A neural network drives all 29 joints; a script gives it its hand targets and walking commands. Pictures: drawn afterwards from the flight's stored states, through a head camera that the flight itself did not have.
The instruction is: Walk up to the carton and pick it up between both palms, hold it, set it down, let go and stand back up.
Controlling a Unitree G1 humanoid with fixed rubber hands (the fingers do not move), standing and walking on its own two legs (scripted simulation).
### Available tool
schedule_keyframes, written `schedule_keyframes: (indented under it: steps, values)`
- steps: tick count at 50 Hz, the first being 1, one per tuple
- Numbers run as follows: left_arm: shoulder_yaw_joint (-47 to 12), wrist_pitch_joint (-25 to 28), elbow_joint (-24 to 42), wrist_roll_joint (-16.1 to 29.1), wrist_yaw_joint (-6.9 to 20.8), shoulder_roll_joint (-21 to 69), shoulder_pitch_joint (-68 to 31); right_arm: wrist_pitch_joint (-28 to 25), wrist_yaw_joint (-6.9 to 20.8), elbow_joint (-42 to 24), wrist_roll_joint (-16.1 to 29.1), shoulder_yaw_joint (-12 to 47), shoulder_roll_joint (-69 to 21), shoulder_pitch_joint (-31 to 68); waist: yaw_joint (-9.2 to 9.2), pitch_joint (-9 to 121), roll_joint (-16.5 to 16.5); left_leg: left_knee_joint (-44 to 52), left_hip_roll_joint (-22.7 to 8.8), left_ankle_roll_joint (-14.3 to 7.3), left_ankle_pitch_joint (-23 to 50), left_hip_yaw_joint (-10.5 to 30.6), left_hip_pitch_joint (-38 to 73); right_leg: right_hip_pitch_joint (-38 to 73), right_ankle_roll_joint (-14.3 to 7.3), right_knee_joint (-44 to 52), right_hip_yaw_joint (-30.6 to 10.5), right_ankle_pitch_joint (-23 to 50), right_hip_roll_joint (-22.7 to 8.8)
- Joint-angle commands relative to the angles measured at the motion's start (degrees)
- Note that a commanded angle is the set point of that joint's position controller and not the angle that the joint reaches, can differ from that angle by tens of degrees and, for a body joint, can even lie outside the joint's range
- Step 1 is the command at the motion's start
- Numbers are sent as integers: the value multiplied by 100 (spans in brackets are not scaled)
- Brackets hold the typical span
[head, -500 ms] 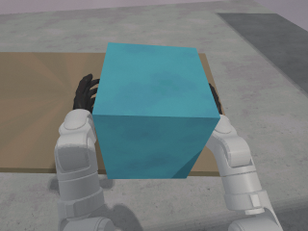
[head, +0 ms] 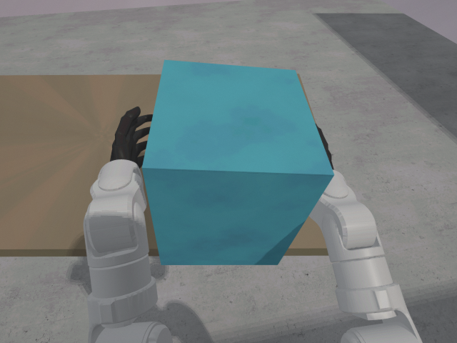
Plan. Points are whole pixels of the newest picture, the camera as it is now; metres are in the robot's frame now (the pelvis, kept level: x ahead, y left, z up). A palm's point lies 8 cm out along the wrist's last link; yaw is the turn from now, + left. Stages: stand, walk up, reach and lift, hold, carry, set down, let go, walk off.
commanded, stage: hold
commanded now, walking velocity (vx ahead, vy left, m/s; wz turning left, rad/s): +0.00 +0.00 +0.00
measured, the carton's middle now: (225, 171) +0.36 -0.01 +0.14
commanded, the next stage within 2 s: none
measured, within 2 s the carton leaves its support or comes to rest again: neither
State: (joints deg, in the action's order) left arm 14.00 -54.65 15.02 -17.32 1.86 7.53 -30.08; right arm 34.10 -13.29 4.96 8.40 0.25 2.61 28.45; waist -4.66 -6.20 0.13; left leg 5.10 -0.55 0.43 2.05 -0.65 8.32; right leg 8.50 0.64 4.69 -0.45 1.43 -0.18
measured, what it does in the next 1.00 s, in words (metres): stands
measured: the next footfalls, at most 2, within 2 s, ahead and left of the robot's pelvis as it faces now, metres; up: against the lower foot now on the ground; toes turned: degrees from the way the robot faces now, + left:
none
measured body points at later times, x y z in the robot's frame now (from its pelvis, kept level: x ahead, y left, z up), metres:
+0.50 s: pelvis +0.01 +0.00 +0.00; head +0.01 -0.01 +0.45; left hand +0.36 +0.15 +0.18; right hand +0.37 -0.14 +0.14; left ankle +0.00 +0.12 -0.76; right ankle +0.00 -0.12 -0.76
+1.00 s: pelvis +0.00 +0.00 +0.00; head +0.00 -0.01 +0.45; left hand +0.36 +0.13 +0.19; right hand +0.36 -0.16 +0.15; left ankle +0.00 +0.12 -0.76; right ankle +0.00 -0.12 -0.76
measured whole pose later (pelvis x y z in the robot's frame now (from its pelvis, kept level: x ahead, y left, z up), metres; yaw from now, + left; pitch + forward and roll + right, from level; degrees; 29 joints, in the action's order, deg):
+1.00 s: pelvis +0.00 +0.00 +0.00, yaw +0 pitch -6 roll +0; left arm 14.6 -54.8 15.0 -17.5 2.2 7.7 -30.4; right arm 34.3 -13.5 5.2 8.5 0.5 2.8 28.9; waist -4.4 -6.5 0.4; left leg 5.1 -1.0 0.7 2.0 -0.8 9.0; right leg 9.2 0.4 4.9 -0.6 1.5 0.2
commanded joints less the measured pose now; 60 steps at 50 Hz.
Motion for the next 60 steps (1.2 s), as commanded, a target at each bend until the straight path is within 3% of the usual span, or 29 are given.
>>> schedule_keyframes:
  steps: [1, 9, 17, 27, 34, 40, 49, 55, 60]
  values:
    - [-2063, 226, 319, 960, 799, 1931, -2549, -525, 554, -1579, 477, 1878, -2113, 3890, 94, 2651, -85, -204, 88, -84, 1132, -43, 749, 620, 364, -368, 75, 953, 215]
    - [-2016, 319, 327, 969, 873, 1898, -2618, -541, 435, -1537, 540, 2083, -2299, 3876, 139, 2629, -125, -73, 145, -158, 1152, -24, 474, 1114, 429, -508, -31, 1526, 135]
    - [-2049, 441, 189, 1042, 918, 1915, -2691, -574, 342, -1499, 519, 2062, -2361, 3887, 109, 2539, -97, -71, 133, -192, 939, -5, 351, 1019, 435, -527, -9, 1372, 112]
    - [-2354, 338, 594, 1145, 875, 1969, -2458, -524, 361, -1642, 560, 2060, -2165, 3521, -74, 2748, 74, -337, 113, 63, 1823, 62, 891, 693, 326, -422, 70, 1549, 246]
    - [-2501, 131, 926, 1145, 848, 1939, -2284, -479, 422, -1890, 658, 2064, -2019, 3455, -107, 2737, 211, -464, 94, 167, 2255, 69, 1192, 496, 279, -317, 79, 1523, 279]
    - [-2406, 72, 820, 1099, 814, 1917, -2350, -484, 505, -1961, 633, 2010, -1955, 3667, -28, 2642, 74, -340, 68, 99, 1750, 37, 1048, 492, 306, -318, 114, 1148, 263]
    - [-1968, 215, 276, 907, 831, 1840, -2599, -514, 535, -1495, 465, 1854, -2077, 3903, 161, 2437, -81, -86, 78, -127, 786, -67, 535, 706, 395, -372, 35, 768, 163]
    - [-1870, 401, 131, 947, 872, 1892, -2748, -566, 473, -1407, 450, 1983, -2294, 4010, 181, 2617, -187, 27, 120, -233, 748, -56, 372, 1058, 463, -474, -20, 1136, 122]
    - [-2007, 485, 205, 1015, 905, 1923, -2752, -580, 381, -1417, 500, 2098, -2399, 3909, 133, 2712, -166, -39, 155, -193, 1024, -6, 364, 1162, 458, -556, -50, 1525, 120]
